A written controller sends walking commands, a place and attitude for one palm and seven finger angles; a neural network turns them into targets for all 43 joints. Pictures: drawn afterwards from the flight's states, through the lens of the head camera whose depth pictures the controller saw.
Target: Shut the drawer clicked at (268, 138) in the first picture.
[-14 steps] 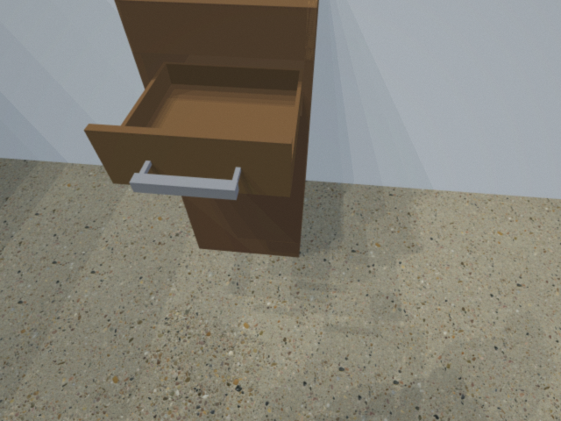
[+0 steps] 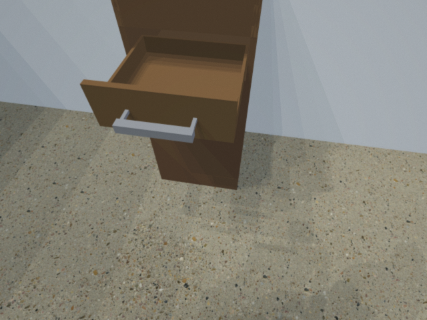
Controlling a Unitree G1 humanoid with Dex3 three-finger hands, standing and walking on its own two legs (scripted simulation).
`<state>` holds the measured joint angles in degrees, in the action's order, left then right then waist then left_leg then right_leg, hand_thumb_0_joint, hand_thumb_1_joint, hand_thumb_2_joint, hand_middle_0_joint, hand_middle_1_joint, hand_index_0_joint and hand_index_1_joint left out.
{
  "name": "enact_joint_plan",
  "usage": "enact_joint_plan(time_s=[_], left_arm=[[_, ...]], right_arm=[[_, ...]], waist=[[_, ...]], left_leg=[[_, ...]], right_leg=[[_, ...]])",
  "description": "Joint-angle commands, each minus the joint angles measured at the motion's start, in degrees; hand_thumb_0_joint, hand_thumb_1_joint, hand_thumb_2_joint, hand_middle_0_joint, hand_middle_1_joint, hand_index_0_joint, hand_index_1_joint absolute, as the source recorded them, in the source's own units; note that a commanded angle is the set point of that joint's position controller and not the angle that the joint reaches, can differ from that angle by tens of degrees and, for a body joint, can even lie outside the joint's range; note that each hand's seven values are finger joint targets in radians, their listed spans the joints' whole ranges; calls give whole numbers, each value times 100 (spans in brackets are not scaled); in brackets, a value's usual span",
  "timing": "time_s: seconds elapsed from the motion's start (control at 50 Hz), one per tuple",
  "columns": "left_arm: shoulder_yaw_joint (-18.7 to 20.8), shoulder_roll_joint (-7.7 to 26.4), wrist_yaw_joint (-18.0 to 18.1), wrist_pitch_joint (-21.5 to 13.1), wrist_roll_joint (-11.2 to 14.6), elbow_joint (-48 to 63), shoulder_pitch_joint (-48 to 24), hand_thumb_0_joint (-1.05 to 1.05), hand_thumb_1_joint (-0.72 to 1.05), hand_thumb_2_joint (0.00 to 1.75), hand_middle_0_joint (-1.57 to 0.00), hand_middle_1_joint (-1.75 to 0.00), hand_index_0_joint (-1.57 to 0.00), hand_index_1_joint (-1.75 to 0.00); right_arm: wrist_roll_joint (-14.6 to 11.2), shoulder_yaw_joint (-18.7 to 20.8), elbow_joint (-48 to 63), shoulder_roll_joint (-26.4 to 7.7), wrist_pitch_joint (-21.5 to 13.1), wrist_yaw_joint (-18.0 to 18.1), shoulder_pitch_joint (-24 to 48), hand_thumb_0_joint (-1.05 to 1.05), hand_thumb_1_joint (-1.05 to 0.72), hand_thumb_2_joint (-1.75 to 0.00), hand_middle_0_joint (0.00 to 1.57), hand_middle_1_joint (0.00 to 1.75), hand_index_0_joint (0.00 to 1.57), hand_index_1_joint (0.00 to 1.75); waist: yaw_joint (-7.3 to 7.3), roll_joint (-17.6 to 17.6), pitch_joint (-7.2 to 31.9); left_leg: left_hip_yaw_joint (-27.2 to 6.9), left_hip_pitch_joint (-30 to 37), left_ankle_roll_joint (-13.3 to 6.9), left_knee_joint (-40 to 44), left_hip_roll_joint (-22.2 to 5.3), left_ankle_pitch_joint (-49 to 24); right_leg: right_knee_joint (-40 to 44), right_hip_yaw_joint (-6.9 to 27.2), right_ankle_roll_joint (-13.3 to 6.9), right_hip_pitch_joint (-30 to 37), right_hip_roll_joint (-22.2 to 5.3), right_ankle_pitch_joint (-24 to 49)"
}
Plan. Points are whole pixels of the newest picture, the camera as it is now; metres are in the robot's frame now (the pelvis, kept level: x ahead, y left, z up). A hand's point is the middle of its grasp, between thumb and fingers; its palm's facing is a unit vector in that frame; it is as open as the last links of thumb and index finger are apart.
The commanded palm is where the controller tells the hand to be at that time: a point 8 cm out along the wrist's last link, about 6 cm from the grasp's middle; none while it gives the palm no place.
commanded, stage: turn or walk to find it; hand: left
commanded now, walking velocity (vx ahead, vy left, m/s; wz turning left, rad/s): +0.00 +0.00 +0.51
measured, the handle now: (156, 124) +0.55 +0.17 +0.02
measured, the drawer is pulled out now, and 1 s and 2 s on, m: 0.30 0.30 0.30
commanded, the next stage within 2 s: stand and wait in 0.18 s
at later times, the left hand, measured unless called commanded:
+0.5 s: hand out of the picture +0.03 +0.17 -0.16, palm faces +0.17 -0.95 -0.27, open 7.4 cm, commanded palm none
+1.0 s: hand out of the picture -0.03 +0.12 -0.17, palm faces +0.20 -0.96 -0.20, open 7.4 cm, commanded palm none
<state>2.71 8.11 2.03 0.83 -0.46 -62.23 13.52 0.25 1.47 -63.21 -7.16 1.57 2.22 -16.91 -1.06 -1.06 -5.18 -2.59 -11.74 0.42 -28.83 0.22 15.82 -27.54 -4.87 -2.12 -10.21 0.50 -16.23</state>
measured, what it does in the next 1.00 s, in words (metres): steps on the spot: right foot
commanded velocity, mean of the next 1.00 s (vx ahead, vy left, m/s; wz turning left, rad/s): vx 0.00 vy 0.00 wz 0.07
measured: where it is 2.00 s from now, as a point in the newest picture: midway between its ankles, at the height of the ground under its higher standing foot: outside the picture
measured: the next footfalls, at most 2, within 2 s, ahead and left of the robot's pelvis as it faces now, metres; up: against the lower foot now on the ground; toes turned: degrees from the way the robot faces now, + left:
right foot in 0.38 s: +0.04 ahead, -0.13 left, +0.00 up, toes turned +9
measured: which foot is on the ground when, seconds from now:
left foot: down 0.00-1.00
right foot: down 0.00-0.12, up 0.14-0.36, down 0.38-1.00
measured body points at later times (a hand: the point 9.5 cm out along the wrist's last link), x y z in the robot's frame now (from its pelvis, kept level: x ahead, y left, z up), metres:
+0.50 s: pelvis -0.01 -0.04 +0.00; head +0.03 -0.05 +0.44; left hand +0.03 +0.22 -0.14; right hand +0.05 -0.27 -0.17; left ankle -0.02 +0.10 -0.72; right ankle +0.00 -0.14 -0.74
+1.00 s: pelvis +0.01 -0.05 +0.01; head +0.04 -0.05 +0.45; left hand -0.04 +0.17 -0.15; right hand +0.04 -0.26 -0.16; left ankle -0.02 +0.10 -0.74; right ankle +0.00 -0.14 -0.74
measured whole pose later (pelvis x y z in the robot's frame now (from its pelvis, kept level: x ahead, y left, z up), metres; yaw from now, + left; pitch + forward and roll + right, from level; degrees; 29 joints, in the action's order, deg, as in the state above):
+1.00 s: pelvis +0.01 -0.05 +0.01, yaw +9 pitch -2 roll +0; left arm 1.3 7.8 1.7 0.1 -0.2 -65.1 14.7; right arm 0.2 0.8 -64.3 -7.9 0.3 2.8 -14.7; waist -0.1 -1.1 -5.4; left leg -2.3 -8.4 2.7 -22.7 -2.3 12.8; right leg -22.6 -0.6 -2.6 -6.7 2.6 -14.4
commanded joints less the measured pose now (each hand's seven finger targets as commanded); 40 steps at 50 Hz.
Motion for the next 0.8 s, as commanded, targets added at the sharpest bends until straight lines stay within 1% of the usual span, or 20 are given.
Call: enact_joint_plan(time_s=[0.0, 0.04, 0.06, 0.08, 0.1, 0.12, 0.16, 0.2, 0.22, 0.28, 0.32, 0.34, 0.36, 0.38, 0.4, 0.42, 0.48, 0.52, 0.54, 0.78], left_arm=[[283, 949, 57, -1, -56, 387, 185, 0, 90, 90, -20, -30, -20, -30], [318, 995, 46, 16, -73, 538, -86, 0, 90, 90, -20, -30, -20, -30], [323, 941, 40, 33, -77, 598, -161, 0, 90, 90, -20, -30, -20, -30], [332, 848, 24, 54, -62, 665, -194, 0, 90, 90, -20, -30, -20, -30], [305, 757, 28, 56, -39, 714, -185, 0, 90, 90, -20, -30, -20, -30], [290, 749, 35, 58, -37, 815, -335, 0, 90, 90, -20, -30, -20, -30], [278, 764, 23, 30, -46, 914, -497, 0, 90, 90, -20, -30, -20, -30], [219, 688, -23, 6, -22, 926, -492, 0, 90, 90, -20, -30, -20, -30], [195, 658, -33, 13, -1, 944, -462, 0, 90, 90, -20, -30, -20, -30], [150, 650, -45, 14, 9, 873, -178, 0, 90, 90, -20, -30, -20, -30], [188, 841, -10, -50, -19, 700, 314, 0, 90, 90, -20, -30, -20, -30], [238, 1231, 35, -88, -66, 634, 351, 0, 90, 90, -20, -30, -20, -30], [231, 1446, 17, -69, -65, 696, 136, 0, 90, 90, -20, -30, -20, -30], [181, 1456, -25, -41, -99, 766, -161, 0, 90, 90, -20, -30, -20, -30], [184, 1244, -3, -61, -76, 768, -226, 0, 90, 90, -20, -30, -20, -30], [169, 1160, 3, -79, -56, 731, -272, 0, 90, 90, -20, -30, -20, -30], [138, 1048, 17, -114, -31, 595, -200, 0, 90, 90, -20, -30, -20, -30], [92, 858, 23, -105, 12, 504, 89, 0, 90, 90, -20, -30, -20, -30], [71, 790, 52, -75, -13, 469, 114, 0, 90, 90, -20, -30, -20, -30], [-15, 703, 3, -144, 9, -72, 347, 0, 90, 90, -20, -30, -20, -30]], right_arm=[[39, 234, 356, -549, 45, -12, -274, 0, -90, -90, 20, 30, 20, 30], [56, 256, 387, -562, 54, -47, -359, 0, -90, -90, 20, 30, 20, 30], [75, 267, 393, -660, 42, -54, -409, 0, -90, -90, 20, 30, 20, 30], [110, 281, 429, -801, 11, -49, -449, 0, -90, -90, 20, 30, 20, 30], [157, 318, 456, -1038, -29, -21, -571, 0, -90, -90, 20, 30, 20, 30], [171, 332, 462, -1136, -46, 34, -738, 0, -90, -90, 20, 30, 20, 30], [162, 331, 528, -1198, -72, 88, -658, 0, -90, -90, 20, 30, 20, 30], [157, 319, 638, -1149, -103, 107, -430, 0, -90, -90, 20, 30, 20, 30], [160, 319, 666, -1176, -98, 108, -336, 0, -90, -90, 20, 30, 20, 30], [160, 310, 712, -1156, -58, 84, -154, 0, -90, -90, 20, 30, 20, 30], [63, 286, 752, -980, -46, 61, -71, 0, -90, -90, 20, 30, 20, 30], [-2, 247, 818, -714, -41, 10, -60, 0, -90, -90, 20, 30, 20, 30], [33, 265, 851, -715, -1, -33, -64, 0, -90, -90, 20, 30, 20, 30], [71, 282, 794, -717, 6, -100, -112, 0, -90, -90, 20, 30, 20, 30], [89, 276, 787, -645, 59, -83, 10, 0, -90, -90, 20, 30, 20, 30], [77, 277, 720, -725, 44, -75, 16, 0, -90, -90, 20, 30, 20, 30], [9, 193, 540, -612, -67, -50, -111, 0, -90, -90, 20, 30, 20, 30], [61, 151, 392, -784, -162, -14, -104, 0, -90, -90, 20, 30, 20, 30], [69, 159, 371, -849, -140, 1, -101, 0, -90, -90, 20, 30, 20, 30], [19, 64, 60, -665, -150, 72, -47, 0, -90, -90, 20, 30, 20, 30]], waist=[[31, 567, 188], [-69, 511, 130], [-103, 98, 86], [-114, -624, -23], [-138, -1305, 40], [-217, -1345, 124], [-103, -877, 305], [-18, -486, 555], [-1, -618, 591], [96, -879, 643], [300, -151, 718], [239, 862, 452], [181, 1105, 159], [65, 760, 111], [108, 1317, 73], [62, 1420, -54], [-54, 846, 181], [61, -171, 337], [59, -27, 212], [37, 41, 206]], left_leg=[[72, -365, -139, -647, -219, -378], [-39, -274, -164, -488, -326, -329], [-368, -241, -262, -116, -492, -651], [-1176, -359, -454, 352, -808, -1105], [-2414, -230, -826, 953, -1389, -1572], [-2996, 101, -1196, 1299, -1655, -2159], [-2757, 417, -1300, 1071, -1558, -2566], [-2290, 636, -1198, 963, -1348, -2664], [-2180, 570, -1169, 982, -1302, -2635], [-1738, 197, -918, 867, -968, -2297], [-1312, -502, -490, 299, -471, -1240], [-639, -1210, -122, -301, 138, 130], [-217, -1068, 12, -741, 252, 901], [-120, -555, -7, -1068, 191, 1047], [-88, -643, -22, -1328, 122, 886], [-77, -773, -34, -1389, -33, 829], [5, -11, -37, 37, -206, -61], [-366, 554, -200, 409, -629, -2167], [-333, 295, -220, 402, -737, -1863], [-61, 612, -86, 721, -543, -1258]], right_leg=[[648, 829, -514, -144, -1437, 624], [413, 658, -473, -411, -1447, 459], [81, 434, -322, -555, -1220, 252], [-556, 101, -100, -655, -735, 9], [-1431, -71, 142, -916, -220, -626], [-2335, 297, 177, -1381, -46, -1537], [-3047, 794, 201, -1779, -172, -1395], [-2792, 727, 282, -1679, -156, -1190], [-2505, 707, 300, -1512, -168, -1227], [-1096, 494, 274, -601, -14, -948], [608, 646, 262, 611, -134, 302], [1153, 1891, -47, 814, -1097, 177], [1442, 2361, -517, 146, -1871, -113], [1388, 2191, -667, -575, -1808, -845], [1339, 2199, -682, -560, -1465, -304], [1133, 2023, -761, -331, -1450, 696], [398, 1407, -546, -86, -1156, 2423], [113, 951, -97, -268, -530, 1771], [369, 961, -51, -197, -427, 1086], [972, 990, -76, -6, -503, 1251]])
